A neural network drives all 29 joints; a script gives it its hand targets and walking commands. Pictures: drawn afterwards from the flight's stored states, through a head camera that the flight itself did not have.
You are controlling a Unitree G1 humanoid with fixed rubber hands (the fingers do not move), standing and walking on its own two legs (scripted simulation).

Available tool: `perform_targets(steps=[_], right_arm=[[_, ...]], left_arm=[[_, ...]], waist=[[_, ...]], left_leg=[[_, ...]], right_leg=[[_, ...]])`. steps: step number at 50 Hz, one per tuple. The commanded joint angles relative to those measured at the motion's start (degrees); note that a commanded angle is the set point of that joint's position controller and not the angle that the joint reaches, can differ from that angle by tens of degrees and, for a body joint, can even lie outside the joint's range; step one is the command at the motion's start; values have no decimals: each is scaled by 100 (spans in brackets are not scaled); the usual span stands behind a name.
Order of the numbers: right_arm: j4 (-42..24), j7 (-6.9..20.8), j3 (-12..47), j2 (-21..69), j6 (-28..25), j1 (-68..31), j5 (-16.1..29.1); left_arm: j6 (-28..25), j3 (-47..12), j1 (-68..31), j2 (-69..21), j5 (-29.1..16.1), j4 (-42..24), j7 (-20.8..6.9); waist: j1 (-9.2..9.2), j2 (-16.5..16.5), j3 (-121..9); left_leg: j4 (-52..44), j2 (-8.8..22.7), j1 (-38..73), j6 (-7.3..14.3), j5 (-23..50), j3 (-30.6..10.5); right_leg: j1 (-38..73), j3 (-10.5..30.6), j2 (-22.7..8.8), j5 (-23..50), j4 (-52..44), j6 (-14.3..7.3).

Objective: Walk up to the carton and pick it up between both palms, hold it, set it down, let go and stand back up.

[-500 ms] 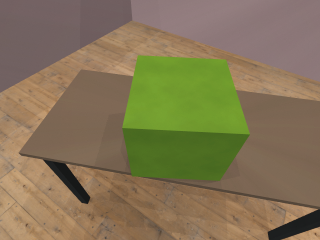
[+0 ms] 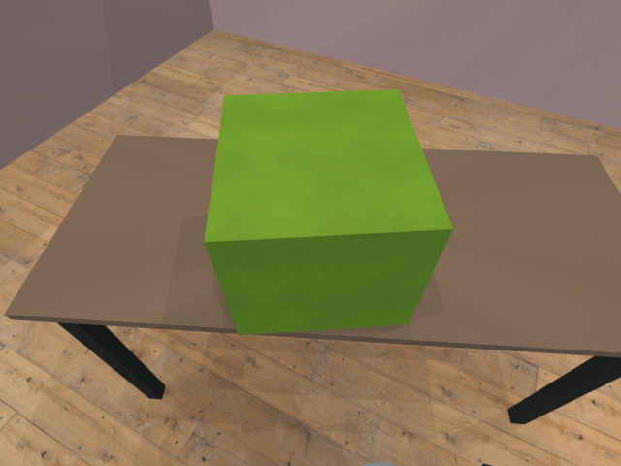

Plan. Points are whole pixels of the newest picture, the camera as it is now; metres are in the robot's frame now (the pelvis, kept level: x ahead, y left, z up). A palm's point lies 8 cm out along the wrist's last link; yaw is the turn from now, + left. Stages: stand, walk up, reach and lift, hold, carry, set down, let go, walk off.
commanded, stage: walk up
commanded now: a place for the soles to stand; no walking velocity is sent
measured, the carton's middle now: (318, 212) +0.49 -0.01 +0.00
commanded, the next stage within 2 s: none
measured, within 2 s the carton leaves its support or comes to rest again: neither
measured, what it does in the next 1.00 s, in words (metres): stands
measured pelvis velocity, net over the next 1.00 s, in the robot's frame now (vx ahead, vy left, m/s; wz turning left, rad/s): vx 0.01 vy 0.01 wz -0.14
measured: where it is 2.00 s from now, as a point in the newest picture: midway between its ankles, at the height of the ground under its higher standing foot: outside the picture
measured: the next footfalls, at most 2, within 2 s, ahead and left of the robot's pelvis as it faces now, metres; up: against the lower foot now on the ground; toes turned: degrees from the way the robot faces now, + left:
none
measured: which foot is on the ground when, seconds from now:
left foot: down 0.00-1.00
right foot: down 0.00-1.00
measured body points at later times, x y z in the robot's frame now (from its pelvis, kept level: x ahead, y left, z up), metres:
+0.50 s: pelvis +0.01 +0.01 -0.01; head +0.02 +0.00 +0.44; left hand +0.09 +0.28 -0.12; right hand +0.05 -0.28 -0.15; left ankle +0.00 +0.11 -0.73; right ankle +0.02 -0.14 -0.73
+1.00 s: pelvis +0.01 +0.01 -0.01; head +0.01 +0.00 +0.44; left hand +0.13 +0.26 -0.13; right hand +0.04 -0.28 -0.15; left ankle +0.00 +0.11 -0.73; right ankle +0.02 -0.14 -0.73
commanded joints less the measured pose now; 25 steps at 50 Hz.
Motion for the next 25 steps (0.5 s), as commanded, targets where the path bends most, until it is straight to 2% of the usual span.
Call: perform_targets(steps=[1, 3, 4, 6, 7, 8, 9, 10, 11, 12, 13, 14, 15, 16, 18, 19, 20, 21, 22, 23, 24, 25], right_arm=[[-206, -24, -147, -666, -52, 156, -8], [-266, -41, -169, -782, -21, 90, -3], [-306, -57, -174, -817, -6, -25, 39], [-340, -41, -150, -835, 28, -108, 23], [-342, -28, -161, -778, 54, -84, 49], [-355, -20, -169, -786, 54, -75, -9], [-361, 1, -164, -720, 70, 35, 6], [-386, 6, -128, -686, 74, 156, -16], [-375, 6, -116, -646, 66, 238, -13], [-446, 13, -110, -664, 60, 225, -20], [-420, 22, -148, -694, 50, 177, 16], [-395, 28, -140, -669, 31, 241, -8], [-446, 22, -151, -672, 14, 278, 3], [-461, 22, -167, -695, 2, 409, 5], [-489, 26, -196, -788, 15, 357, 25], [-453, 16, -192, -769, 11, 384, -13], [-458, -2, -188, -861, 8, 384, -24], [-529, -20, -210, -924, 12, 376, 1], [-557, -22, -222, -950, 24, 314, 6], [-565, -26, -220, -958, 45, 106, 21], [-622, -20, -214, -1000, 51, 26, -1], [-597, 3, -186, -863, 58, 131, 8]], left_arm=[[-56, 151, 218, 730, -5, -297, 12], [-37, 131, 326, 649, -6, -331, 18], [-30, 123, 296, 588, -10, -382, 26], [-27, 132, 359, 627, -2, -430, 56], [-43, 149, 329, 711, -31, -476, 55], [-43, 174, 383, 814, -20, -440, 57], [-43, 200, 338, 914, -33, -500, 54], [-33, 225, 253, 1015, -20, -547, 56], [-27, 230, 151, 1073, -19, -572, 55], [-30, 241, 128, 1059, -45, -602, 55], [-37, 243, 210, 1064, -61, -612, 67], [-40, 230, 236, 1058, -60, -554, 71], [-57, 181, 199, 979, -48, -591, 74], [-48, 211, 254, 949, -39, -644, 72], [-38, 184, 244, 887, -45, -692, 73], [-22, 166, 150, 841, -14, -677, 58], [-18, 143, 215, 761, -21, -698, 60], [-16, 158, 232, 692, 8, -789, 80], [4, 123, 263, 579, 3, -802, 91], [11, 133, 268, 591, 23, -761, 92], [14, 135, 284, 580, 30, -761, 101], [2, 141, 200, 610, 34, -780, 100]], waist=[[-68, -38, -252], [51, 51, -220], [46, 131, -66], [125, -3, 11], [22, -154, 88], [106, -182, 96], [-43, -213, 30], [-60, -484, 58], [-101, -602, 13], [-78, -644, -105], [-56, -384, -5], [-65, -446, -34], [-119, -521, -146], [-85, -535, -330], [-86, -72, -319], [-97, -147, -230], [-62, 12, -302], [-31, 153, -375], [9, 408, -298], [82, 315, -78], [115, 396, 68], [33, 118, 66]], left_leg=[[-867, 560, 698, 291, -467, -834], [-978, 750, 510, 419, -529, -828], [-1028, 841, 309, 442, -551, -812], [-917, 861, 164, 442, -638, -674], [-706, 643, 172, 341, -660, -587], [-496, 592, 326, 315, -536, -509], [-365, 383, 331, 268, -522, -525], [-277, 346, 426, 201, -620, -547], [-288, 285, 533, 159, -644, -568], [-249, 308, 676, 158, -576, -567], [-254, 223, 729, 176, -580, -599], [-267, 236, 838, 177, -396, -659], [-239, 260, 870, 177, -248, -661], [-302, 304, 948, 213, -280, -674], [-533, 532, 858, 323, -439, -688], [-707, 689, 798, 358, -356, -698], [-779, 883, 810, 444, -132, -743], [-910, 1174, 682, 574, -125, -819], [-1114, 1321, 464, 645, -302, -830], [-1097, 1382, 312, 660, -364, -774], [-1010, 1364, 242, 656, -64, -656], [-868, 1239, 89, 582, 137, -578]], right_leg=[[-736, 227, -90, 866, -324, -459], [-649, 25, -8, 745, -105, -460], [-605, -11, 34, 796, -32, -444], [-573, 16, -6, 876, -93, -443], [-654, 277, -93, 971, -262, -517], [-733, 377, -147, 1038, -315, -536], [-819, 753, -216, 998, -445, -614], [-978, 1004, -302, 800, -601, -649], [-1075, 1189, -307, 625, -718, -678], [-1126, 1204, -321, 572, -763, -679], [-1332, 1288, -322, 531, -810, -681], [-1333, 1293, -338, 579, -806, -710], [-1280, 1247, -283, 720, -759, -676], [-1228, 1180, -224, 574, -642, -635], [-1223, 811, -6, 586, -337, -550], [-1099, 533, 99, 780, -42, -480], [-1119, 318, 183, 902, 240, -449], [-1021, 40, 249, 846, 523, -417], [-958, -155, 240, 442, 650, -376], [-915, -179, 194, 297, 565, -414], [-851, -200, 135, 418, 459, -447], [-698, -58, 92, 749, 379, -496]])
